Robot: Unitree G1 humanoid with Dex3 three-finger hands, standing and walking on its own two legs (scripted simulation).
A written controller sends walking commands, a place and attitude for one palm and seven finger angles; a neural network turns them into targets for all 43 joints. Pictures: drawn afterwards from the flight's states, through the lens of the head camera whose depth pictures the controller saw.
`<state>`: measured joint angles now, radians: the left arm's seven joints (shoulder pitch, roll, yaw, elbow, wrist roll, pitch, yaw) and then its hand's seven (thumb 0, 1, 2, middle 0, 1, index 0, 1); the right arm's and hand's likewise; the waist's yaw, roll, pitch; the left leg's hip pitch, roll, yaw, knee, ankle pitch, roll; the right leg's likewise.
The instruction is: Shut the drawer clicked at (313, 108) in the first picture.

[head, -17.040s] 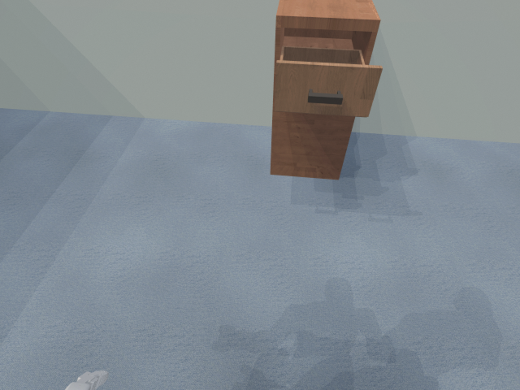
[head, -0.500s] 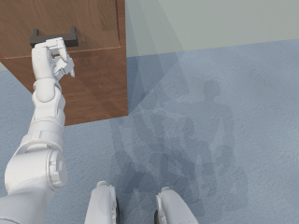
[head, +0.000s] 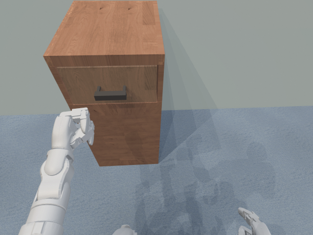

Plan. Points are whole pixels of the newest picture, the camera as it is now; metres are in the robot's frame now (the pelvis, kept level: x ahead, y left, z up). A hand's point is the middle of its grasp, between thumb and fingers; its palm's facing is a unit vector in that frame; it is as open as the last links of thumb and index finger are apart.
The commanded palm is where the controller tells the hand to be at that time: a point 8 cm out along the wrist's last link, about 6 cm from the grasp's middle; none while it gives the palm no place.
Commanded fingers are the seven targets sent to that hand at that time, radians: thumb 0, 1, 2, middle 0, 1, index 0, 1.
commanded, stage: draw the hand back to the body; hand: left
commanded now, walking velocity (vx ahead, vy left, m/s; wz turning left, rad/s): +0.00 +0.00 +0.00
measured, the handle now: (111, 91) +0.60 +0.18 -0.02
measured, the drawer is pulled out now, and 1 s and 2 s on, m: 0.00 0.00 0.00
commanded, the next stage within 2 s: step back with the hand held close in 0.88 s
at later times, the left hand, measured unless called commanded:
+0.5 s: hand (30, 162) +0.23 +0.23 +0.17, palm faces +0.27 -0.91 -0.30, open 3.3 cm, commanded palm +0.18 +0.27 +0.19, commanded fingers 0.00 0.90 0.90 -1.40 -1.60 -1.40 -1.60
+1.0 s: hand (1, 175) +0.19 +0.23 +0.21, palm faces +0.38 -0.85 -0.37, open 3.3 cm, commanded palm +0.14 +0.28 +0.23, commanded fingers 0.00 0.90 0.90 -1.40 -1.60 -1.40 -1.60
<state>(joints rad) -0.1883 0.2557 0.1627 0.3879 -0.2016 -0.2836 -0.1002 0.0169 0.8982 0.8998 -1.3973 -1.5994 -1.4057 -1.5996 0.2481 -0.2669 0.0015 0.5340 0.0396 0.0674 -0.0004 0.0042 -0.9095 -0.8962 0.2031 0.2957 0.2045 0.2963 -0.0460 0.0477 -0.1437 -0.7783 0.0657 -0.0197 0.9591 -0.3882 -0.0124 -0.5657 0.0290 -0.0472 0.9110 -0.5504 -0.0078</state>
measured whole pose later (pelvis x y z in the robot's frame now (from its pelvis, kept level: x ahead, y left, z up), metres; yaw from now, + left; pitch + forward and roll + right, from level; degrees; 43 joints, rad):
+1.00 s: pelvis +0.01 +0.00 +0.06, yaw +0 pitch -5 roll +0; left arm 0.52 0.32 0.26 -0.44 -0.08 -0.07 0.09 0.02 0.89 0.90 -1.40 -1.60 -1.41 -1.60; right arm 0.19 -0.23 0.04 0.61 0.00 -0.08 -0.09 0.01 -0.91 -0.90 0.21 0.30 0.21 0.30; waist 0.07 0.06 0.03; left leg -0.16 0.04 0.03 0.43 -0.18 -0.01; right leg 0.04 0.00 -0.02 0.35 -0.31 0.00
